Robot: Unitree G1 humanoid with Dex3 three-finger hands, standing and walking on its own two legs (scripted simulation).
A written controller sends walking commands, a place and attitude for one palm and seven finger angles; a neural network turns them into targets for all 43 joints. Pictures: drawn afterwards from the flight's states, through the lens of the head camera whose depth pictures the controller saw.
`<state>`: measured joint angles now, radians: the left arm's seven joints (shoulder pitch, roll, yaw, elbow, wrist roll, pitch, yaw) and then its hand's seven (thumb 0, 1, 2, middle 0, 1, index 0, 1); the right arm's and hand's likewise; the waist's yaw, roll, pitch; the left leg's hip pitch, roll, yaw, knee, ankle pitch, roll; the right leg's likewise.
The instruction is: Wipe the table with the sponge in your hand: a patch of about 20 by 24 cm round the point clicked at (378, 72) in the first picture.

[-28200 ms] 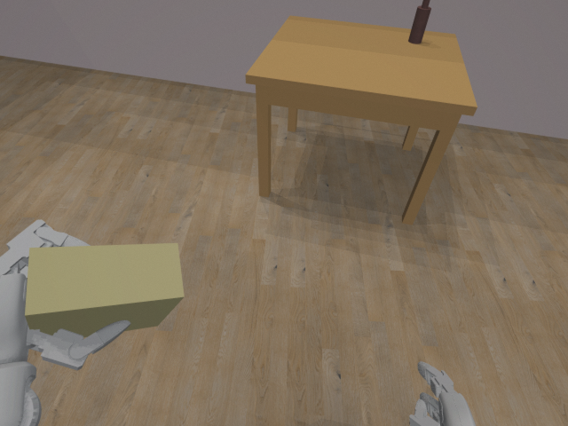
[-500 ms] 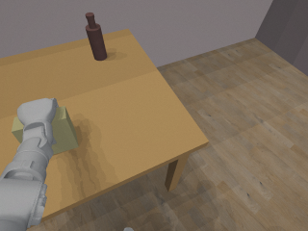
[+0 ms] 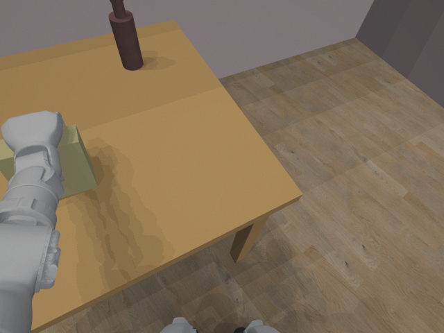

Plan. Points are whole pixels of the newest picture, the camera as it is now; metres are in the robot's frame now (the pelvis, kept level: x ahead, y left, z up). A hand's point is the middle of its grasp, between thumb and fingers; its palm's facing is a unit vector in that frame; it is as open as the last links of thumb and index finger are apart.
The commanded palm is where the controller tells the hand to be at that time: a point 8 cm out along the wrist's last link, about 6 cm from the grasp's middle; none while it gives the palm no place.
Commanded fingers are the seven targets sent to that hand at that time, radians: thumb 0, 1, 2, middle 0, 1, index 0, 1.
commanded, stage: slide across to the middle lane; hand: left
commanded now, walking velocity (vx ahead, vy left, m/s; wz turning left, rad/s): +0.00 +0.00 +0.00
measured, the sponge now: (55, 173) +0.43 +0.33 -0.03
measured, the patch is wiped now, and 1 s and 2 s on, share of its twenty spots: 0.50 0.55 0.65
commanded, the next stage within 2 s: wipe back along the middle lane in 0.70 s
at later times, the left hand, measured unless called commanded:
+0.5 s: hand (63, 138) +0.47 +0.30 +0.03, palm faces -0.13 +0.01 -0.99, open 10.2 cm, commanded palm +0.47 +0.26 +0.07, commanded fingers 0.00 0.10 1.30 -1.20 -1.60 -1.20 -1.60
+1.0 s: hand (90, 138) +0.48 +0.26 +0.02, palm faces -0.12 +0.00 -0.99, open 10.2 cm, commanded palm +0.45 +0.22 +0.06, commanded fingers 0.00 0.10 1.30 -1.20 -1.60 -1.20 -1.60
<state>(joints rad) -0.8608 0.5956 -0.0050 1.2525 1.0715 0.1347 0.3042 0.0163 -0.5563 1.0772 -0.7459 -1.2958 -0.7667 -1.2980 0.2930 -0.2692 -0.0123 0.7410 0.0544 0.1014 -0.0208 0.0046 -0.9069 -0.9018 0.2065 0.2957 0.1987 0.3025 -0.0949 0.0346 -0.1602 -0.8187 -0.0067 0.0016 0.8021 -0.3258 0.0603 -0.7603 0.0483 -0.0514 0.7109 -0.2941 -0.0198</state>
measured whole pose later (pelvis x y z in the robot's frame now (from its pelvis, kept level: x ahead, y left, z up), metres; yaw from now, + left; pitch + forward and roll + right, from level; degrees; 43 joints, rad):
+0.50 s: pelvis +0.02 +0.00 +0.01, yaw +1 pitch +19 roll -3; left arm -0.88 0.50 -0.12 1.22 1.01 0.22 0.32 0.01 -0.55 1.08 -0.73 -1.31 -0.75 -1.31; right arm 0.27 -0.24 -0.03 0.80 0.05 0.11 0.00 0.00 -0.91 -0.90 0.21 0.30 0.20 0.30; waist -0.08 0.04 -0.16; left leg -0.74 -0.02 -0.01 0.75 -0.34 0.06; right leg -0.67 0.04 -0.06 0.65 -0.30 -0.01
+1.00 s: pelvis +0.04 -0.01 +0.02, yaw +0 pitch +17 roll -2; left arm -0.80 0.40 -0.12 1.16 1.00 0.29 0.37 0.01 -0.53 1.07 -0.71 -1.33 -0.73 -1.33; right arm 0.24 -0.25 -0.04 0.79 0.05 0.16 0.02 0.00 -0.91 -0.90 0.20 0.30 0.20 0.30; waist -0.07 0.04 -0.16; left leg -0.65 0.00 0.00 0.68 -0.34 0.04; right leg -0.59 0.06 -0.04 0.59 -0.30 -0.03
